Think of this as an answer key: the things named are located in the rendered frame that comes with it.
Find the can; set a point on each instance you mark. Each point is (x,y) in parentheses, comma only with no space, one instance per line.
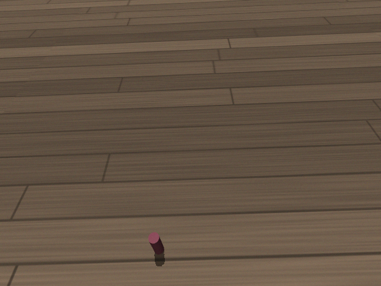
(156,243)

